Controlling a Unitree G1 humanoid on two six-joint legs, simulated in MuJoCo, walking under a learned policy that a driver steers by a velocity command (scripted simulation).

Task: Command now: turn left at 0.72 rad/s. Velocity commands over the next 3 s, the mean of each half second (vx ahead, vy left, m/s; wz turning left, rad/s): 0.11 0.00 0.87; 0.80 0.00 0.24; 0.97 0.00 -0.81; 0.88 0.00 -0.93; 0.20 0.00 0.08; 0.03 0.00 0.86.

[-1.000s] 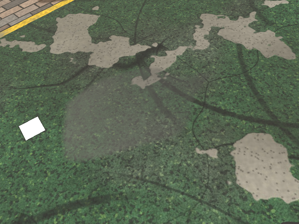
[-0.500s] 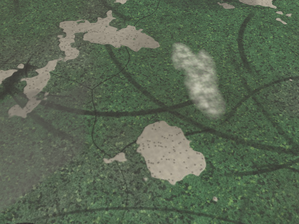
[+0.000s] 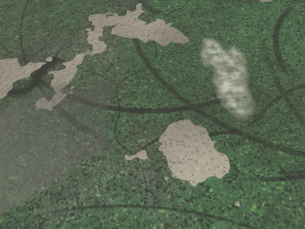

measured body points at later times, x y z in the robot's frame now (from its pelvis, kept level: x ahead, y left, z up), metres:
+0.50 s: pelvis +0.04 +0.05 +0.01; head +0.06 +0.09 +0.45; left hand +0.10 +0.39 -0.08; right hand +0.29 -0.16 -0.07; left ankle +0.00 +0.13 -0.74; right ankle +0.16 -0.08 -0.69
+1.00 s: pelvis +0.25 +0.18 -0.01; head +0.29 +0.19 +0.44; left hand +0.00 +0.34 -0.12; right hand +0.58 +0.16 -0.07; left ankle +0.25 +0.33 -0.73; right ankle +0.19 -0.03 -0.74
